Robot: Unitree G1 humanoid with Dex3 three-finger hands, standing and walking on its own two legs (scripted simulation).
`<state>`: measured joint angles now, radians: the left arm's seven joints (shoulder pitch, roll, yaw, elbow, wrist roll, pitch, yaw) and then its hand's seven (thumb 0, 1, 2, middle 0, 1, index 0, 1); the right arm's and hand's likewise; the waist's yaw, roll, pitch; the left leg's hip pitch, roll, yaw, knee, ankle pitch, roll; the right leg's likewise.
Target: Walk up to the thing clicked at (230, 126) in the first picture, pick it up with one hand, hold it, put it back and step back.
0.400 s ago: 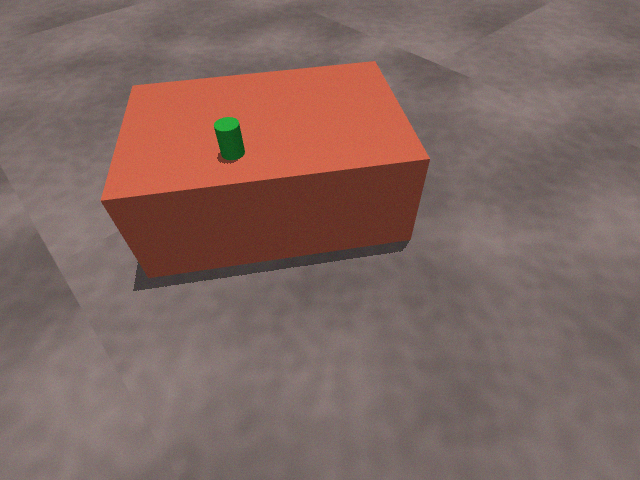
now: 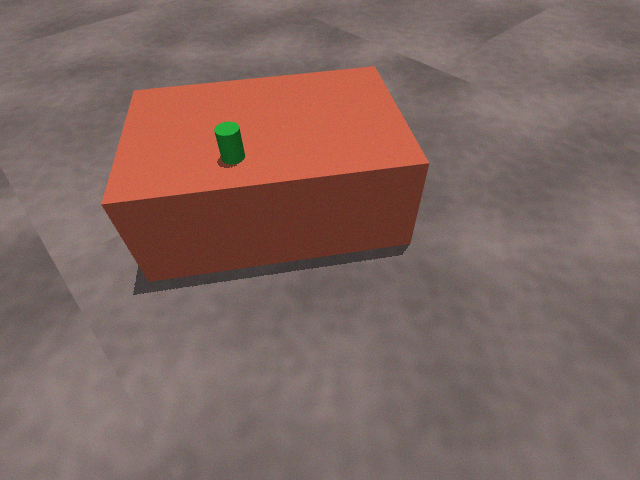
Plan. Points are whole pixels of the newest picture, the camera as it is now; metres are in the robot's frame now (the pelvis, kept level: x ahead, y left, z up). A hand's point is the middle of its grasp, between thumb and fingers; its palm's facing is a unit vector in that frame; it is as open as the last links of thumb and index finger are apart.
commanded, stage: stand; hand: left
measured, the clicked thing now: (230, 143) +1.16 +0.33 -0.30
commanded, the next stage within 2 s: walk up in 0.72 s
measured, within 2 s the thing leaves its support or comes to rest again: neither
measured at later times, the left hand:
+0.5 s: hand out of the picture +0.07 +0.25 -0.16, palm faces -0.02 -0.94 -0.34, open 7.4 cm
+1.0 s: hand out of the picture +0.06 +0.31 -0.16, palm faces +0.11 -0.93 -0.36, open 7.4 cm
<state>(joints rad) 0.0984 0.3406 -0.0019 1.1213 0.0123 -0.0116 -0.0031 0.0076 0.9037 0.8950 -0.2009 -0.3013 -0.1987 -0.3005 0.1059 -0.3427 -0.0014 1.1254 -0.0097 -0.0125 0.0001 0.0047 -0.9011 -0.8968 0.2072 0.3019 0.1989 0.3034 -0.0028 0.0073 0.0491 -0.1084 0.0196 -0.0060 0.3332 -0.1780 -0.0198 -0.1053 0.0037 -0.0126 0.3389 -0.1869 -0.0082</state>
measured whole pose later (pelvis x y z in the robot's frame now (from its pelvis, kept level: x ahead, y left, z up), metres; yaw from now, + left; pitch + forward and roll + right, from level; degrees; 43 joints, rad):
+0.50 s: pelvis +0.00 +0.00 +0.00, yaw +0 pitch -2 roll +0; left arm 0.12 0.35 0.00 1.13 0.01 -0.01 -0.01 0.01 0.90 0.90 -0.20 -0.30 -0.20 -0.30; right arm 0.12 -0.34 0.00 1.13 -0.01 -0.01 0.00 0.01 -0.90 -0.90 0.21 0.30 0.20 0.30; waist 0.00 0.00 0.05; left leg -0.11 0.02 -0.01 0.32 -0.17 -0.02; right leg -0.11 0.00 -0.01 0.33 -0.19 -0.01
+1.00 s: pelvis +0.05 +0.03 -0.01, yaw +6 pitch -2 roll -2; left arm 0.26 0.42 0.10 0.99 0.06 -0.03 -0.06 0.01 0.90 0.89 -0.20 -0.30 -0.20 -0.30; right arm 0.24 -0.41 -0.09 1.01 -0.03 -0.03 0.06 0.01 -0.90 -0.90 0.21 0.30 0.20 0.30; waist 0.05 0.00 0.05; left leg -0.36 0.07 0.01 0.67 -0.39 0.02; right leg -0.04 -0.03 -0.10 0.39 -0.33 -0.02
